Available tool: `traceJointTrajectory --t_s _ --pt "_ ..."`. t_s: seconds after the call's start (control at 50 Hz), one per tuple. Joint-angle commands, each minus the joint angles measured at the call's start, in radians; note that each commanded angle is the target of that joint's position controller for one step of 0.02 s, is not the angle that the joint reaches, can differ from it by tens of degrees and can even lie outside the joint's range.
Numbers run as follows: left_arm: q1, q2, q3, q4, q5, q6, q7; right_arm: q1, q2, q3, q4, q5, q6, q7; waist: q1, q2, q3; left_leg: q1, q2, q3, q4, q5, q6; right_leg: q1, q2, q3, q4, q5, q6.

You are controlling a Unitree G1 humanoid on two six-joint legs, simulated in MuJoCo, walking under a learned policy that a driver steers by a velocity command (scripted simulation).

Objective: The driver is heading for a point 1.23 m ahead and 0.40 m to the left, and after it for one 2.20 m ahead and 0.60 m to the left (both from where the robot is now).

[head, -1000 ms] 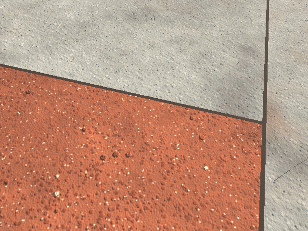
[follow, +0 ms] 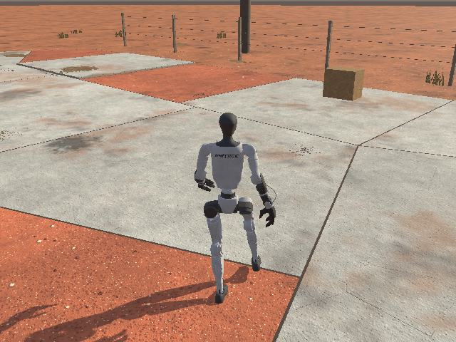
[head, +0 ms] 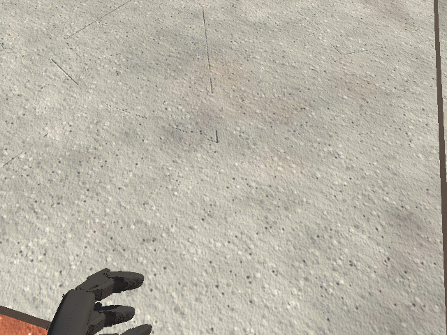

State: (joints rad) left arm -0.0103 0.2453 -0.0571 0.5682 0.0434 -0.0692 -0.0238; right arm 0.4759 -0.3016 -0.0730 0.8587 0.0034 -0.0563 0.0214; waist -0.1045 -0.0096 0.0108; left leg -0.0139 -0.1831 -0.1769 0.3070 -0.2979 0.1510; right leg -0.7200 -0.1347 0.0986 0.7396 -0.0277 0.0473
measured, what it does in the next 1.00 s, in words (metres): walks ahead, turning left: right foot, then left foot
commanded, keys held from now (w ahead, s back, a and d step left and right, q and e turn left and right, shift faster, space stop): w+q+shift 0.58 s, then w+shift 0.42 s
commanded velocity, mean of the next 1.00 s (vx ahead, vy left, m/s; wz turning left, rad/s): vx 1.00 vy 0.00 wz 0.75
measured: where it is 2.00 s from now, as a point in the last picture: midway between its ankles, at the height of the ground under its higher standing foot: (54, 141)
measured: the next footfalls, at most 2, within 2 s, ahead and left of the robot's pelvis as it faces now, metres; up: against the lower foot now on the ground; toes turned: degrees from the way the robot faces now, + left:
right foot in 0.12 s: +0.33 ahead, -0.18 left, +0.00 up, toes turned +10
left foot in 0.58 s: +0.65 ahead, +0.14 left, +0.00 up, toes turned +36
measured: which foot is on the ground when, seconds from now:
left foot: down 0.00-0.12, up 0.14-0.56, down 0.58-0.98, up 1.00-1.00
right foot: up 0.00-0.10, down 0.12-0.56, up 0.58-0.96, down 0.98-1.00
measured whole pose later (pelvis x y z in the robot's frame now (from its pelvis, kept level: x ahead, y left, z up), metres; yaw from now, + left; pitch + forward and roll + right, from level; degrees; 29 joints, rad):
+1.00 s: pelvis +0.88 +0.23 -0.03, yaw +44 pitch +2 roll +0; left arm 0.06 0.27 0.00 0.63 0.03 -0.06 -0.02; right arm 0.46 -0.34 -0.05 0.88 -0.03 -0.08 0.00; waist -0.07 0.01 0.03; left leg 0.18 -0.11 -0.12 0.42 -0.49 0.12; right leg -0.55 -0.03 -0.04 0.55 -0.03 -0.06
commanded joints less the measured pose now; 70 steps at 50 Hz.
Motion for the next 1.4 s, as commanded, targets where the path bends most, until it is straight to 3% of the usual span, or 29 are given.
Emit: traceJointTrajectory --t_s 0.02,0.06,0.1,0.12,0.14,0.16,0.22,0.3,0.42,0.5,0.56,0.58,0.6,0.62,0.66,0.7,0.8,0.92,0.98,1.0,1.02,1.04,1.08,1.16,1.22,1.28,1.32,1.38,1.4 --pt "-0.099 0.098 0.028 -0.082 -0.017 -0.012 0.004 -0.022 -0.193 -0.056 -0.075 0.004 -0.016 -0.004 0.002 0.069 0.041 -0.193 0.188 -0.2 -0.086 0.477 0.08 0.255 0.1 -0.1 -0.158 0.12 -0.009" --pt "-0.032 0.138 0.045 -0.066 -0.015 -0.02 0.015 -0.051 -0.211 -0.063 -0.089 0.0 -0.015 -0.014 0.039 0.076 -0.014 -0.12 0.199 -0.222 0.024 0.622 0.039 0.379 0.136 -0.083 -0.24 0.055 -0.024" --pt "0.272 0.225 0.089 0.01 -0.021 -0.029 0.04 -0.125 -0.263 -0.072 -0.108 -0.012 -0.022 -0.009 0.217 0.055 -0.198 -0.145 0.166 -0.194 0.387 0.763 -0.007 0.716 0.14 -0.079 -0.224 -0.104 -0.052" --pt "0.508 0.288 0.12 0.051 -0.003 -0.032 0.062 -0.169 -0.194 -0.052 -0.135 -0.016 -0.036 -0.008 0.321 -0.001 -0.328 -0.294 0.128 -0.142 0.691 0.564 -0.016 0.973 -0.012 0.057 -0.191 -0.359 -0.08" --pt "0.544 0.368 0.14 0.061 0.043 -0.03 0.068 -0.099 -0.015 -0.007 -0.19 0.022 -0.039 -0.01 0.244 -0.306 -0.431 -0.608 0.017 -0.03 0.987 -0.236 -0.035 1.201 -0.313 0.535 -0.349 -0.711 -0.136" --pt "0.427 0.352 0.151 0.047 0.03 -0.018 0.058 -0.064 -0.058 0.011 -0.208 0.021 -0.025 -0.012 0.175 -0.378 -0.433 -0.749 0.086 0.026 1.119 -0.173 -0.025 1.14 -0.352 0.839 -0.494 -0.895 -0.198" --pt "0.319 0.153 0.112 0.071 0.014 -0.01 0.048 -0.258 -0.127 -0.003 -0.192 -0.036 0.014 0.014 0.175 -0.031 -0.087 -0.763 0.219 0.092 1.039 0.018 -0.051 0.785 -0.197 0.317 -0.477 -0.457 -0.156" --pt "0.404 0.106 0.103 0.176 -0.02 -0.045 0.027 -0.344 -0.041 0.028 -0.273 -0.041 0.059 0.051 0.121 -0.089 0.008 -0.812 0.284 0.111 1.005 0.052 -0.065 0.677 -0.158 0.03 -0.537 -0.127 -0.116" --pt "0.379 0.16 0.114 0.219 -0.014 -0.067 0.025 -0.531 -0.05 0.052 -0.354 -0.036 0.063 0.082 0.095 -0.036 0.128 -0.699 0.255 0.26 0.626 0.309 -0.04 0.594 -0.074 -0.315 -0.647 0.182 -0.077" --pt "0.467 0.25 0.134 0.237 -0.015 -0.041 0.048 -0.499 -0.067 0.048 -0.324 -0.035 0.052 0.076 0.056 -0.08 0.049 -0.479 0.112 0.397 0.463 0.227 0.037 0.77 -0.09 -0.39 -0.421 1.006 -0.038" --pt "0.364 0.295 0.151 0.186 -0.003 0.007 0.052 0.012 -0.179 -0.021 -0.163 -0.028 0.038 0.03 -0.182 -0.077 -0.185 0.13 0.058 0.271 0.366 0.1 0.12 0.544 -0.123 -0.344 0.298 0.932 -0.068" --pt "0.338 0.21 0.14 0.169 0.001 0.007 0.033 -0.03 -0.244 -0.06 -0.152 0.007 0.053 0.001 -0.114 0.147 -0.14 0.279 0.163 0.064 0.3 0.041 0.143 0.25 0.085 -0.337 0.697 -0.147 -0.042" --pt "0.415 0.157 0.117 0.036 -0.017 -0.014 0.031 -0.125 -0.366 -0.072 -0.216 -0.042 0.071 0.004 0.022 0.252 -0.288 0.53 0.431 -0.523 0.16 0.106 0.351 -0.122 0.172 -0.177 1.004 -0.478 0.0" --pt "0.31 0.196 0.11 0.013 -0.018 -0.041 0.029 -0.062 -0.313 -0.071 -0.234 -0.04 0.076 -0.015 -0.052 0.05 -0.334 0.503 0.468 -0.645 0.001 -0.038 0.356 -0.198 0.125 -0.027 0.97 -0.377 -0.01" --pt "0.286 0.171 0.096 0.035 -0.011 -0.046 0.033 -0.113 -0.198 -0.041 -0.165 -0.03 0.042 -0.033 0.067 -0.091 -0.041 0.109 0.41 -0.458 -0.057 0.049 0.257 -0.103 0.019 -0.032 0.713 -0.315 -0.024" --pt "0.351 0.142 0.086 0.066 0.021 -0.001 0.026 -0.18 -0.141 -0.011 -0.165 -0.03 0.004 -0.04 0.158 -0.079 0.013 -0.154 0.332 -0.29 -0.073 0.179 0.215 0.069 -0.016 -0.036 0.591 -0.35 -0.012" --pt "0.112 0.074 0.056 -0.016 0.004 0.013 -0.007 -0.133 -0.125 -0.006 -0.116 -0.011 -0.048 -0.015 0.111 -0.01 0.112 -0.336 0.198 -0.055 -0.186 0.284 0.145 0.153 -0.037 -0.106 0.109 -0.049 -0.018" --pt "0.023 0.122 0.079 -0.013 -0.015 0.007 -0.009 -0.04 -0.191 -0.017 -0.058 -0.003 -0.06 -0.009 0.054 0.023 0.056 0.005 0.281 -0.001 -0.141 0.792 0.061 0.285 0.091 -0.171 -0.185 0.127 -0.113" --pt "0.414 0.203 0.128 0.095 -0.019 0.008 0.024 -0.088 -0.236 -0.025 -0.043 -0.046 -0.033 -0.029 0.271 0.079 -0.16 0.019 0.28 0.045 0.381 1.088 0.004 0.664 0.168 -0.182 -0.185 -0.125 -0.153" --pt "0.623 0.271 0.152 0.141 -0.002 0.011 0.045 -0.114 -0.166 -0.006 -0.06 -0.057 -0.033 -0.033 0.362 0.023 -0.266 -0.191 0.231 0.073 0.745 0.839 -0.006 0.92 0.024 -0.032 -0.126 -0.348 -0.174" --pt "0.607 0.38 0.178 0.152 0.032 0.007 0.036 0.022 -0.004 0.032 -0.115 -0.002 -0.044 -0.015 0.224 -0.356 -0.368 -0.559 0.028 0.091 1.141 -0.078 -0.054 1.12 -0.251 0.58 -0.326 -0.652 -0.306" --pt "0.532 0.283 0.164 0.145 0.007 0.009 0.015 -0.052 -0.075 0.033 -0.112 -0.017 -0.053 -0.023 0.231 -0.241 -0.315 -0.692 0.064 0.019 1.192 -0.118 -0.024 1.082 -0.234 0.781 -0.467 -0.686 -0.299" --pt "0.41 0.175 0.145 0.158 -0.001 -0.002 0.006 -0.206 -0.099 0.036 -0.136 -0.024 -0.047 -0.014 0.187 0.006 -0.09 -0.706 0.175 0.048 1.096 0.024 -0.028 0.811 -0.173 0.452 -0.467 -0.481 -0.28" --pt "0.441 0.119 0.12 0.237 -0.029 -0.022 0.01 -0.273 -0.034 0.062 -0.197 -0.067 -0.012 0.019 0.089 -0.05 0.041 -0.688 0.264 0.096 0.92 -0.011 -0.079 0.559 -0.061 0.276 -0.576 -0.367 -0.274" --pt "0.428 0.151 0.126 0.25 -0.036 -0.036 0.012 -0.397 -0.018 0.086 -0.259 -0.059 -0.026 0.024 0.07 -0.016 0.138 -0.641 0.265 0.167 0.613 0.125 -0.145 0.433 -0.007 0.124 -0.615 0.211 -0.288" --pt "0.45 0.203 0.151 0.263 -0.057 -0.039 0.0 -0.455 0.0 0.097 -0.257 -0.04 -0.039 0.03 0.105 -0.05 0.056 -0.339 0.154 0.228 0.312 0.413 -0.157 0.396 0.076 0.02 -0.562 0.468 -0.213" --pt "0.454 0.249 0.17 0.234 -0.113 -0.038 0.04 -0.512 -0.091 0.052 -0.284 0.013 -0.074 -0.001 0.105 -0.034 0.01 -0.321 0.145 0.107 0.161 0.46 -0.168 0.515 0.031 0.111 -0.491 0.287 -0.189" --pt "0.415 0.221 0.178 0.201 -0.087 0.004 0.06 -0.322 -0.132 0.014 -0.234 -0.012 -0.073 -0.028 -0.001 -0.081 -0.123 -0.058 0.158 0.11 0.116 0.554 -0.14 0.53 0.104 0.113 -0.167 0.352 -0.085" --pt "0.372 0.149 0.159 0.147 -0.07 0.013 0.061 -0.154 -0.16 0.005 -0.203 -0.034 -0.066 -0.035 -0.064 -0.054 -0.256 0.194 0.307 0.018 0.205 0.726 -0.095 0.384 0.16 0.103 0.105 0.136 -0.037"
Over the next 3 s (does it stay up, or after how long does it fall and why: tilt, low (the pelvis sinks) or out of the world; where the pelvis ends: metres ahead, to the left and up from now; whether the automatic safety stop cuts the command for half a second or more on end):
stays up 1.31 0.54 0.00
